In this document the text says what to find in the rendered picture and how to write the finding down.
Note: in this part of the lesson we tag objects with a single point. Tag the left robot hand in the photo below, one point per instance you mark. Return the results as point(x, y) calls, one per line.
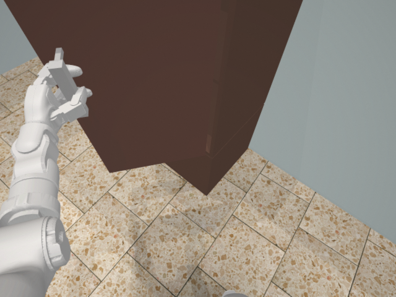
point(42, 106)

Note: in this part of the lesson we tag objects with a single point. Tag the left robot forearm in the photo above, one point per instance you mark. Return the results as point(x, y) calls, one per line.
point(35, 181)

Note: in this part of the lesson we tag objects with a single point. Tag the cupboard door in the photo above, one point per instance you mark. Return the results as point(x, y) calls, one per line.
point(148, 63)

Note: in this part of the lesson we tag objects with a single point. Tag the handle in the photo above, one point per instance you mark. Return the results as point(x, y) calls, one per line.
point(63, 78)

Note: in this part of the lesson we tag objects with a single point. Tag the robot left upper arm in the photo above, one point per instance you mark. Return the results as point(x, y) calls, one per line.
point(30, 254)

